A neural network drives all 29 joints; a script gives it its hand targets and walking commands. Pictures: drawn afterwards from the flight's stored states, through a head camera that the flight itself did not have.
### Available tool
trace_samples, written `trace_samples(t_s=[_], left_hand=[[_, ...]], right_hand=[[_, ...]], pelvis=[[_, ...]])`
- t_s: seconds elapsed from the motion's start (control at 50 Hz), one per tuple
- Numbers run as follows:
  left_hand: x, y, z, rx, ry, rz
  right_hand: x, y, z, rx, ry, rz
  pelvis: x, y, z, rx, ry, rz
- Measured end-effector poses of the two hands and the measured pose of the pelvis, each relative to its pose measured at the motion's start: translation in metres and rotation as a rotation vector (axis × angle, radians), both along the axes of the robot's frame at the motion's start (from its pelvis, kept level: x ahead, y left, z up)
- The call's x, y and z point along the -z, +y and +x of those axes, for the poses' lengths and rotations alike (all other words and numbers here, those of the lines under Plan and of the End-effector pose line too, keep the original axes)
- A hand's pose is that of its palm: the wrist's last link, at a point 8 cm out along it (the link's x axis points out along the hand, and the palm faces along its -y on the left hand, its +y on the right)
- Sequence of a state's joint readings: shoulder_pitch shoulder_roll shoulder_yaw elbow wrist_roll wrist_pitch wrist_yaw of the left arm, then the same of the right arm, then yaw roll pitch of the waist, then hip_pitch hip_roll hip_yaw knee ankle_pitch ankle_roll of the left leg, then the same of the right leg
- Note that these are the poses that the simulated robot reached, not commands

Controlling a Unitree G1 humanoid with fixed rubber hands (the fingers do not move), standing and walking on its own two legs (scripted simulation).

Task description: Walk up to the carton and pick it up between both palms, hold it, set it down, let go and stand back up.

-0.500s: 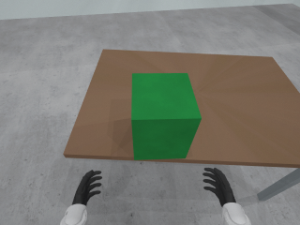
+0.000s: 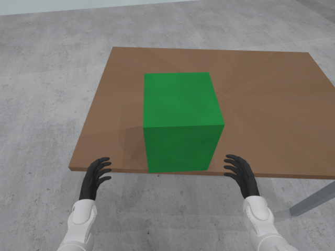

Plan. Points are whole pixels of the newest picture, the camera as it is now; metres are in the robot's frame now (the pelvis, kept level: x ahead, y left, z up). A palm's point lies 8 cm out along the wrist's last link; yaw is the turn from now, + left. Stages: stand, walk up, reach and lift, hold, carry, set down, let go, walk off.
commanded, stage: reach and lift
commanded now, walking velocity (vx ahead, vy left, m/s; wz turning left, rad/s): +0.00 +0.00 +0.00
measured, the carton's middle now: (177, 124) +0.48 -0.03 -0.04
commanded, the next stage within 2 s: none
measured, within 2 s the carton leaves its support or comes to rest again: neither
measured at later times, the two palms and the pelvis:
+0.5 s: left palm (87, 160) +0.32 +0.21 +0.01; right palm (247, 152) +0.34 -0.20 +0.02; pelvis +0.00 +0.01 +0.01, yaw +0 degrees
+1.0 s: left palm (100, 121) +0.39 +0.18 +0.08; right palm (253, 114) +0.40 -0.21 +0.10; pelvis -0.01 +0.00 +0.01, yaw -1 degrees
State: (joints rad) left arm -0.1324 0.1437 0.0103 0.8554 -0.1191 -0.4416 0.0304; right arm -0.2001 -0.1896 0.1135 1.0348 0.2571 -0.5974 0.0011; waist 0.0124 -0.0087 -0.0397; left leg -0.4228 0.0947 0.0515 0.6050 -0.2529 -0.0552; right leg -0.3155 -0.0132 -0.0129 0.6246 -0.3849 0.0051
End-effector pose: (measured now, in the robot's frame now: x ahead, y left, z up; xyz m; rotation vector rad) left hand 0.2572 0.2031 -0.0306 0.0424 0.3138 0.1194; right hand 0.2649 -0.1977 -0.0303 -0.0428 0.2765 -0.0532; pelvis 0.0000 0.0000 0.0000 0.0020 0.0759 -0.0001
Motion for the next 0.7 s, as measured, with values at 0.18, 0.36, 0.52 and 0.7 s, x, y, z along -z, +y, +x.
trace_samples(t_s=[0.18,0.36,0.52,0.7], left_hand=[[-0.005,0.003,0.017,-0.011,-0.038,-0.007],[-0.020,0.010,0.041,-0.016,-0.050,-0.016],[-0.046,0.008,0.069,-0.007,-0.072,-0.015],[-0.070,-0.001,0.094,0.017,-0.058,-0.006]], right_hand=[[-0.008,0.002,0.027,0.009,-0.024,0.001],[-0.028,-0.003,0.054,0.021,-0.031,0.000],[-0.051,-0.004,0.079,0.019,-0.038,0.005],[-0.078,-0.001,0.104,0.016,-0.040,0.008]], pelvis=[[0.002,0.002,-0.001,-0.006,0.048,-0.010],[-0.002,0.005,0.000,-0.006,0.083,-0.014],[-0.007,0.007,0.001,0.004,0.103,-0.017],[-0.012,0.007,0.001,0.009,0.099,-0.019]])
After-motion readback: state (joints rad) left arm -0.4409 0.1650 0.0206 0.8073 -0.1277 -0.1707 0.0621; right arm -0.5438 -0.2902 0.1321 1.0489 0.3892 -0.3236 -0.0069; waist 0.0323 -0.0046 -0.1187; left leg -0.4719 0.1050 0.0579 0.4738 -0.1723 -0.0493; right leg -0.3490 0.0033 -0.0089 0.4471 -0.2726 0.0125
